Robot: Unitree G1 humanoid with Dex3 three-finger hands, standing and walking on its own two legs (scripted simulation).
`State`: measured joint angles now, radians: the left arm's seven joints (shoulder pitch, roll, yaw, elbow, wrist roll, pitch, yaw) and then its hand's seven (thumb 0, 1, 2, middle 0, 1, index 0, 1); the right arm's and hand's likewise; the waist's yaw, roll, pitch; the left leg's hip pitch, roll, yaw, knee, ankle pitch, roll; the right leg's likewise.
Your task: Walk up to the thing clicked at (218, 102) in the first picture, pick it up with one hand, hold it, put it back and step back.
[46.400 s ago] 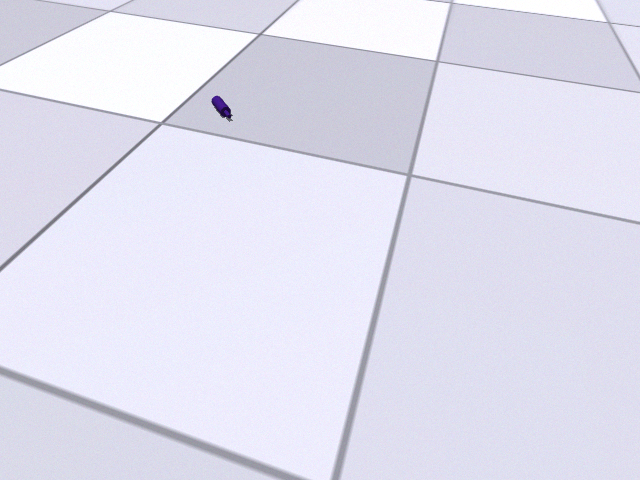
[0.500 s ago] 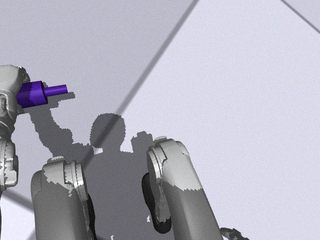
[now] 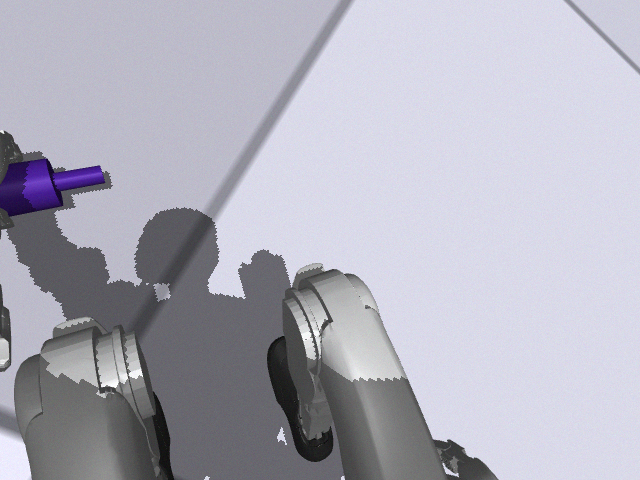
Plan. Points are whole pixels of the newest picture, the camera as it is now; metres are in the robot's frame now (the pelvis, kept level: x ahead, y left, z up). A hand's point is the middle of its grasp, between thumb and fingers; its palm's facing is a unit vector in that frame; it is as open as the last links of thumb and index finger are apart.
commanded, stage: rest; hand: left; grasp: from above
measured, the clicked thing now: (12, 189) +0.49 +0.26 -0.25
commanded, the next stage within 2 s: open in 0.96 s
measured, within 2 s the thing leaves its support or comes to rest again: rests again in 1.42 s
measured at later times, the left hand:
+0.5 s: hand (3, 194) +0.48 +0.27 -0.24, palm faces -0.45 -0.12 -0.89, open 8.9 cm
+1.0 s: hand (2, 189) +0.49 +0.27 -0.25, palm faces -0.44 -0.13 -0.89, open 8.9 cm
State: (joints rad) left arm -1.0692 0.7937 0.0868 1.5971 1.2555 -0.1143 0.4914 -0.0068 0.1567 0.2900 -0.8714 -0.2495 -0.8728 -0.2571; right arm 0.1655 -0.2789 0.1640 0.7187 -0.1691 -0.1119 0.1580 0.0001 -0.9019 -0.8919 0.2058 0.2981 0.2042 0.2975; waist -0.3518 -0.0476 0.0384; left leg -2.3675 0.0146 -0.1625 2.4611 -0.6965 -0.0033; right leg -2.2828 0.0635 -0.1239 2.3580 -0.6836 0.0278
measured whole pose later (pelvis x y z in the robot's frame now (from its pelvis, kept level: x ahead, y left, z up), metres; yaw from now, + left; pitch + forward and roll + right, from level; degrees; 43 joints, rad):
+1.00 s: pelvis +0.00 +0.00 -0.01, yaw -4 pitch +30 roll -13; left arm -1.14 0.96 0.07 1.73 1.22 -0.14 0.57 -0.01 0.20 0.19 -0.87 -0.25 -0.88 -0.25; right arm 0.15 -0.33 0.31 0.66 -0.20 -0.23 0.23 0.00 -0.90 -0.89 0.20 0.30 0.20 0.30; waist -0.42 -0.12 0.15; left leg -2.35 0.03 -0.24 2.51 -0.71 0.00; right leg -2.25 0.09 -0.18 2.35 -0.66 0.04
